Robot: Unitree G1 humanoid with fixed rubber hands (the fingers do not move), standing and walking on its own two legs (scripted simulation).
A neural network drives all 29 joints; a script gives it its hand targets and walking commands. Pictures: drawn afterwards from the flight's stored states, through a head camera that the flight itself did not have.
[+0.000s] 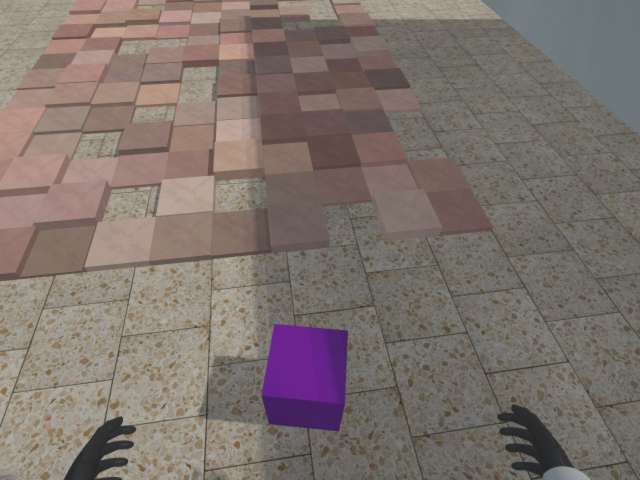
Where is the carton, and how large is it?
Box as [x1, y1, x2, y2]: [261, 324, 347, 430]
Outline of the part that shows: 274,324 261,395 269,423 338,430 344,405 347,331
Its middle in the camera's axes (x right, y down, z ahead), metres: -0.03 +0.42 +1.13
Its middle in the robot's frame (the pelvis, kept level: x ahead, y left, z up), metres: +0.47 +0.02 -0.65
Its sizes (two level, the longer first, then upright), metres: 0.210 0.200 0.250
